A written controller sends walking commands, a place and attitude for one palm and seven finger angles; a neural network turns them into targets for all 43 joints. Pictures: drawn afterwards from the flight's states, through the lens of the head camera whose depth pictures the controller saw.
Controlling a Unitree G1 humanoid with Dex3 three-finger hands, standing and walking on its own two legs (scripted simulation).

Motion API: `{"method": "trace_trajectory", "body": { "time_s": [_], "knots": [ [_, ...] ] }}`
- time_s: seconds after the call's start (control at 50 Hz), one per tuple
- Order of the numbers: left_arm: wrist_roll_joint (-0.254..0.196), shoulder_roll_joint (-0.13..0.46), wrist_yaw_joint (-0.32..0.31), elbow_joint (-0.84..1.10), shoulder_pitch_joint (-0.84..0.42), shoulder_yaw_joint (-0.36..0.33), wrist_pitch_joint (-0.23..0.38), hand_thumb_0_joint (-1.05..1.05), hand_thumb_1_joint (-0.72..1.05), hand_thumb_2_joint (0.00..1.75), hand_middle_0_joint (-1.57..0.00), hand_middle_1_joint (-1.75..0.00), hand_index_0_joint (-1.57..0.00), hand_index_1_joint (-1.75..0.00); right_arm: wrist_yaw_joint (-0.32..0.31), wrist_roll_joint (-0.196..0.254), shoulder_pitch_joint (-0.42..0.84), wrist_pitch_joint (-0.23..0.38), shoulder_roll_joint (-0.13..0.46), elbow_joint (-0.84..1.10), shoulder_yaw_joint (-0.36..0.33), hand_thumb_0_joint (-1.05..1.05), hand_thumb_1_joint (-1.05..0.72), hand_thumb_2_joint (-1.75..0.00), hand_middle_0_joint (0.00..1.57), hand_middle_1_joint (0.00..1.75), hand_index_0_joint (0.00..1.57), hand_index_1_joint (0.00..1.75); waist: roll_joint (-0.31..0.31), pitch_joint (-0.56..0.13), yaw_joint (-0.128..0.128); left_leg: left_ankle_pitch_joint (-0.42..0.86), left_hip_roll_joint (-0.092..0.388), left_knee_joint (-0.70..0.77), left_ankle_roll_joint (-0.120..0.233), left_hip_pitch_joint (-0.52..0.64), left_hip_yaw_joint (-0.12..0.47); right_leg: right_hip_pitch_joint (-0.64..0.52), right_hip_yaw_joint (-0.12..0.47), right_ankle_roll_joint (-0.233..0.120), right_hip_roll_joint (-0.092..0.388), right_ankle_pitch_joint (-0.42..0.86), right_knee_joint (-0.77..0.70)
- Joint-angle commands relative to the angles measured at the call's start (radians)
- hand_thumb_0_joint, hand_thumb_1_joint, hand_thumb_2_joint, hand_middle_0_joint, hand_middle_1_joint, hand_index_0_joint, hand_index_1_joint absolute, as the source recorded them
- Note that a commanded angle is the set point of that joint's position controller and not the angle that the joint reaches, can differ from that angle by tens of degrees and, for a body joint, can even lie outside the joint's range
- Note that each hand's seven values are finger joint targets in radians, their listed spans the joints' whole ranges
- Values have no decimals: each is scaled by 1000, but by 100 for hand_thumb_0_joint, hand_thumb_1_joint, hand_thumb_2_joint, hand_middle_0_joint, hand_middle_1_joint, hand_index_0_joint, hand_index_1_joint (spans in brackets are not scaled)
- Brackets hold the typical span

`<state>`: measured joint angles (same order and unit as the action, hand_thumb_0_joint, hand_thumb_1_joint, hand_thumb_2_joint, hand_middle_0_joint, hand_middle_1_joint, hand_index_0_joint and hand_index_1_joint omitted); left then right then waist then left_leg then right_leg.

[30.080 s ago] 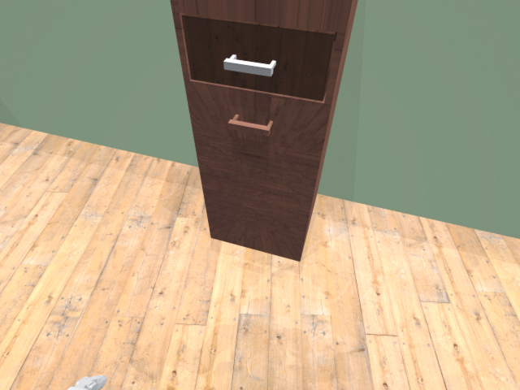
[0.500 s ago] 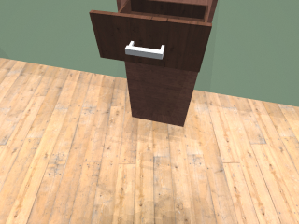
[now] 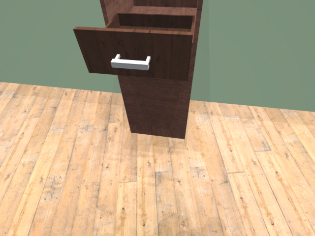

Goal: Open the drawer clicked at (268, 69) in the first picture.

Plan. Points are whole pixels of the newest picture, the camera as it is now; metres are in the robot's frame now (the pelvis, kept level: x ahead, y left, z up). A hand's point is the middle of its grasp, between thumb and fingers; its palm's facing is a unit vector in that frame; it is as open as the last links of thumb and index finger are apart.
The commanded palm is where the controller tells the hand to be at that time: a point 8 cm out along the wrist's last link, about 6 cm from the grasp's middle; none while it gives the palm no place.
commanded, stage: look to check the result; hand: left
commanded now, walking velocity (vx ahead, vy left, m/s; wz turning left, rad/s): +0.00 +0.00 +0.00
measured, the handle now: (131, 61) +0.63 +0.10 +0.12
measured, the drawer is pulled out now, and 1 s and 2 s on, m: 0.30 0.30 0.30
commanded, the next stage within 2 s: stand and wait in 0.54 s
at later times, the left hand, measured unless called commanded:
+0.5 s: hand out of the picture +0.03 +0.17 -0.17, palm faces +0.03 -0.98 -0.22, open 7.4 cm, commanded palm none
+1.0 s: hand out of the picture +0.08 +0.19 -0.17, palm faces +0.01 -0.97 -0.25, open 7.4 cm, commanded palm none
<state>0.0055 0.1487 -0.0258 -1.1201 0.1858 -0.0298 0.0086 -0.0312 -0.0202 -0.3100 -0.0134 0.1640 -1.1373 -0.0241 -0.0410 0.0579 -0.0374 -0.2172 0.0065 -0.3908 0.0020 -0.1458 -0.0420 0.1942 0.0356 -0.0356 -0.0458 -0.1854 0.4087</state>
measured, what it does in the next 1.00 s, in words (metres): stands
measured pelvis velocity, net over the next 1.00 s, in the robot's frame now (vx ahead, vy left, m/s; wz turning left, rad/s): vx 0.03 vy -0.01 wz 0.00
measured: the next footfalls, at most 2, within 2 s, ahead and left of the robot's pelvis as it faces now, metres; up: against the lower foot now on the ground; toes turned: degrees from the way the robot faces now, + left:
none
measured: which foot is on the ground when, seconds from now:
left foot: down 0.00-1.00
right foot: down 0.00-1.00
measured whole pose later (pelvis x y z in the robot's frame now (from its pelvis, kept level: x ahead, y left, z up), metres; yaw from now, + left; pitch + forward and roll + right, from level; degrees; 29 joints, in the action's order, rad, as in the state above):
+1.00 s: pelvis +0.03 -0.01 +0.00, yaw +0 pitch -1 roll +0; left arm 0.00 0.20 -0.02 -1.13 0.15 -0.04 0.02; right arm -0.04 -0.02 -0.21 -0.01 0.21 -1.12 -0.03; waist -0.02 0.08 -0.03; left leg -0.24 0.03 -0.36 -0.02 -0.11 -0.04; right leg 0.15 0.03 -0.06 -0.07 -0.20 0.37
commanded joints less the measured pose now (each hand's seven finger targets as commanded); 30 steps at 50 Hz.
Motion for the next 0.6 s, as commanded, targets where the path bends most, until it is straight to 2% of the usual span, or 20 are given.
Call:
{"method": "trace_trajectory", "body": {
  "time_s": [0.0, 0.06, 0.1, 0.18, 0.58],
  "knots": [
    [1, 136, -12, 21, 57, -21, 8, 0, 90, 90, -20, -30, -20, -30, -6, 3, -60, 13, 75, 30, -10, 0, -90, -90, 20, 30, 20, 30, 46, 15, 17, 29, 81, 65, 24, -8, 77, 24, 115, -21, 120, 4, -110],
    [0, 133, -12, 14, 62, -20, 8, 0, 90, 90, -20, -30, -20, -30, -8, 1, -67, 11, 74, 25, -10, 0, -90, -90, 20, 30, 20, 30, 42, 21, 13, 36, 79, 61, 20, -3, 73, 26, 122, -23, 123, 9, -114],
    [0, 140, -13, 11, 71, -21, 11, 0, 90, 90, -20, -30, -20, -30, -8, 4, -65, 10, 83, 29, -13, 0, -90, -90, 20, 30, 20, 30, 60, 13, 14, 31, 81, 54, 22, 10, 71, 28, 123, -23, 119, 0, -124],
    [0, 133, -13, 5, 75, -22, 11, 0, 90, 90, -20, -30, -20, -30, -10, 1, -64, 9, 83, 25, -14, 0, -90, -90, 20, 30, 20, 30, 33, 17, 11, 20, 81, 53, 21, 9, 71, 31, 131, -26, 119, -25, -131],
    [3, 153, -11, 6, 45, -25, 17, 0, 90, 90, -20, -30, -20, -30, -14, 4, 1, 16, 117, 46, -19, 0, -90, -90, 20, 30, 20, 30, 42, -17, 12, 110, 100, 57, 16, 40, 71, -19, 111, -23, 125, 198, -91]
  ]
}}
